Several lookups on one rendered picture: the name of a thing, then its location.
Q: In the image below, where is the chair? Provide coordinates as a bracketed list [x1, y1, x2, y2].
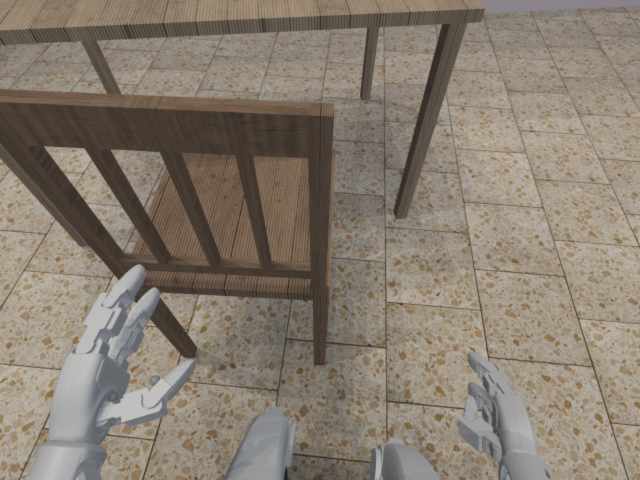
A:
[0, 89, 336, 365]

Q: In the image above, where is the robot right forearm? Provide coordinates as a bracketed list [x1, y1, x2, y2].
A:
[498, 453, 553, 480]

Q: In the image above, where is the right robot thigh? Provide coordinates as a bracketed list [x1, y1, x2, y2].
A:
[369, 443, 440, 480]

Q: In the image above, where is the left robot thigh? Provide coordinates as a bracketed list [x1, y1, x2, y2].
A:
[223, 412, 296, 480]

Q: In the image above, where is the robot left forearm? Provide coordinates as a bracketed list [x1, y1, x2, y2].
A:
[23, 441, 107, 480]

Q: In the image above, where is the robot left hand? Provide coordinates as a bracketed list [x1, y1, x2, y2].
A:
[48, 264, 196, 445]

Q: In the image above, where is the robot thigh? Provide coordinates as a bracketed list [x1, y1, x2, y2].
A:
[369, 443, 440, 480]
[223, 412, 296, 480]

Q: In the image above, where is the table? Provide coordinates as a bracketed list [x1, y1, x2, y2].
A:
[0, 0, 486, 247]

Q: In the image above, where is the robot right hand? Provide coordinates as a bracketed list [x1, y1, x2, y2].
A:
[459, 352, 539, 463]

